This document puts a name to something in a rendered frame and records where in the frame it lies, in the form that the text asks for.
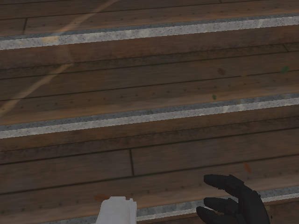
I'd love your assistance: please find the left robot thigh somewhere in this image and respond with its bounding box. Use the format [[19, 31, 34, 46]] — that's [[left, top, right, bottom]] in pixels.
[[95, 196, 137, 224]]

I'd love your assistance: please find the right robot hand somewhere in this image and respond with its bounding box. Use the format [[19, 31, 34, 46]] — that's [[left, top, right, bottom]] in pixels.
[[196, 174, 273, 224]]

